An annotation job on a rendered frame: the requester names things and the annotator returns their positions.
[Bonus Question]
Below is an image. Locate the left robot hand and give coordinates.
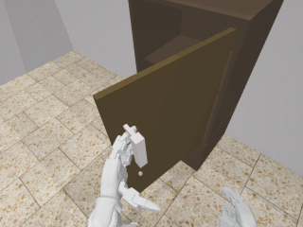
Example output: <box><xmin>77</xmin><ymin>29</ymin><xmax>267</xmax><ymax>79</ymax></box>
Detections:
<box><xmin>100</xmin><ymin>126</ymin><xmax>162</xmax><ymax>213</ymax></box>

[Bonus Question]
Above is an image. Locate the handle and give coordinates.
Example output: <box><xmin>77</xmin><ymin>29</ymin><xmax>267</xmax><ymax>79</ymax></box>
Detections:
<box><xmin>123</xmin><ymin>124</ymin><xmax>148</xmax><ymax>168</ymax></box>

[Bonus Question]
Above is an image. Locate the left robot forearm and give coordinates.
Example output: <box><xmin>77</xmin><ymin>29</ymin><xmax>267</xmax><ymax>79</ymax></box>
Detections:
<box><xmin>87</xmin><ymin>196</ymin><xmax>123</xmax><ymax>227</ymax></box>

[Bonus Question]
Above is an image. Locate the right robot hand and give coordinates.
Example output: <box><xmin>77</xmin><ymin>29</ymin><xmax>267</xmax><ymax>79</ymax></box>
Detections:
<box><xmin>220</xmin><ymin>186</ymin><xmax>258</xmax><ymax>227</ymax></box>

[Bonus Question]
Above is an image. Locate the cupboard door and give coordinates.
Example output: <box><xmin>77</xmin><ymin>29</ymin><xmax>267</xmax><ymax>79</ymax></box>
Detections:
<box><xmin>93</xmin><ymin>27</ymin><xmax>237</xmax><ymax>193</ymax></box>

